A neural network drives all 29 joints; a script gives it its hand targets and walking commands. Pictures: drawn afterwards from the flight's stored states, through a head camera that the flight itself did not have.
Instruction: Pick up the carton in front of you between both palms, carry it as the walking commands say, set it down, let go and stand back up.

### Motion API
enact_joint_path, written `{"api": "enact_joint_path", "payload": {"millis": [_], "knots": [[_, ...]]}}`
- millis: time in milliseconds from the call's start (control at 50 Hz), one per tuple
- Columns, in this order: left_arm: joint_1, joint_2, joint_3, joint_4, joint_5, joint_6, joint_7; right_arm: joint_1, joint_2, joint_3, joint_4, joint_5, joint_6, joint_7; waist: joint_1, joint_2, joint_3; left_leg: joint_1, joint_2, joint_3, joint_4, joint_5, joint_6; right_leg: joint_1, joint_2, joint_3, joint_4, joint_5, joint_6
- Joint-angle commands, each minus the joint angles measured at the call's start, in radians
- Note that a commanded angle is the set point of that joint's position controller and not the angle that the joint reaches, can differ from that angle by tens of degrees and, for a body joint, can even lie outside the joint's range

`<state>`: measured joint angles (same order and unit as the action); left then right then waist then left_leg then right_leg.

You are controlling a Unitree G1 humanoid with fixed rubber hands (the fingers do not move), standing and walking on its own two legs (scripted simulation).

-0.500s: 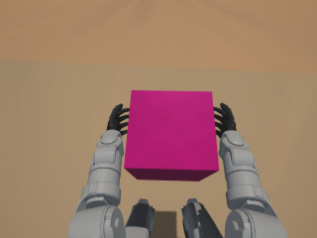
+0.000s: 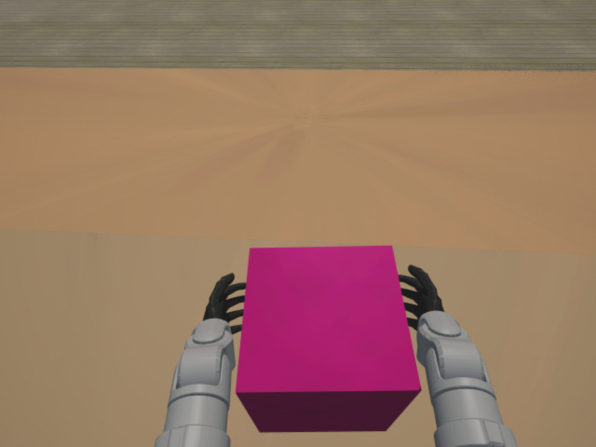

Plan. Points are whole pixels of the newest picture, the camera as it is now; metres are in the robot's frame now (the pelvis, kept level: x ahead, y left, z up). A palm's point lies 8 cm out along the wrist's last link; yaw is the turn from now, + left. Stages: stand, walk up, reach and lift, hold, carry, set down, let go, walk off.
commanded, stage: reach and lift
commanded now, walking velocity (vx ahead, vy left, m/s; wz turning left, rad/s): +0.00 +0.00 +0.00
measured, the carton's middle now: (321, 344) +0.29 +0.00 -0.07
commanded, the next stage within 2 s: hold in 1.06 s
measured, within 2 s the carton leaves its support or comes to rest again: neither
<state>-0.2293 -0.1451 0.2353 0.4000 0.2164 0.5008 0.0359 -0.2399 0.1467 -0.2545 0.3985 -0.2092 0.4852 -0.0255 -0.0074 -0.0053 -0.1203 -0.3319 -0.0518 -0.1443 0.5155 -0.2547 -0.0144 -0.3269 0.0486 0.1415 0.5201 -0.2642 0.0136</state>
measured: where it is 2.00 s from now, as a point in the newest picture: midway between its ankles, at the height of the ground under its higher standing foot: outside the picture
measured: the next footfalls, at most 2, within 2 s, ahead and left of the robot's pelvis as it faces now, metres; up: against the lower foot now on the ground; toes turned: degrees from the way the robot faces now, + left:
none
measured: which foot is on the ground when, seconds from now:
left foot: down 0.00-1.00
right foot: down 0.00-1.00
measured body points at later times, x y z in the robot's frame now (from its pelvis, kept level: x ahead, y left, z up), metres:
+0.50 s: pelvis -0.02 +0.00 +0.00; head -0.04 +0.00 +0.45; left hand +0.29 +0.15 +0.02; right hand +0.29 -0.15 +0.03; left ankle +0.01 +0.13 -0.74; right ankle +0.00 -0.13 -0.74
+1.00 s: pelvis +0.00 +0.00 +0.01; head -0.04 +0.00 +0.46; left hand +0.30 +0.15 +0.04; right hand +0.30 -0.15 +0.04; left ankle +0.01 +0.13 -0.74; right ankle +0.00 -0.13 -0.74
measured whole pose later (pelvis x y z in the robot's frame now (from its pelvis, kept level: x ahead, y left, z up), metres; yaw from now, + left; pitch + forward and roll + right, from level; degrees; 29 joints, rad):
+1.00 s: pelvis +0.00 +0.00 +0.01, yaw +0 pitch -5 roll +0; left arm -0.25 -0.15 0.22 0.29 0.28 0.70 0.00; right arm -0.26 0.15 -0.24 0.29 -0.28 0.68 0.01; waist 0.00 0.00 -0.01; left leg -0.08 -0.04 -0.14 0.37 -0.20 -0.01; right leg -0.08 0.04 0.14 0.37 -0.21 0.01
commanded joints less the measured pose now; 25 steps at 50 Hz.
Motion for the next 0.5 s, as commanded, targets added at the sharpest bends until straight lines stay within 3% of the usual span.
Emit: {"api": "enact_joint_path", "payload": {"millis": [0, 160, 280, 480], "knots": [[-0.452, -0.956, -0.576, -0.046, -0.189, 0.033, -0.254, -0.380, 0.987, 0.579, 0.019, 0.170, 0.061, 0.250, 0.008, 0.001, -0.192, 0.191, -0.045, 0.055, -0.101, 0.271, 0.002, 0.181, 0.042, -0.052, -0.106, 0.294, 0.006], [-0.560, -0.945, -0.470, 0.005, -0.144, 0.088, -0.284, -0.487, 0.972, 0.468, 0.062, 0.124, 0.113, 0.272, 0.004, -0.006, -0.033, 0.171, -0.038, 0.073, -0.137, 0.052, 0.015, 0.152, 0.032, -0.063, -0.149, 0.069, -0.006], [-0.655, -0.973, -0.482, 0.000, -0.152, 0.085, -0.291, -0.582, 0.998, 0.479, 0.062, 0.131, 0.110, 0.281, 0.004, 0.000, -0.099, 0.191, -0.036, 0.080, -0.127, 0.047, 0.013, 0.178, 0.033, -0.073, -0.136, 0.064, -0.006], [-0.637, -0.962, -0.481, -0.013, -0.144, 0.101, -0.282, -0.574, 0.973, 0.477, 0.049, 0.122, 0.120, 0.281, 0.006, 0.008, -0.114, 0.240, -0.037, 0.079, -0.150, 0.100, 0.004, 0.202, 0.041, -0.079, -0.154, 0.108, -0.005]]}}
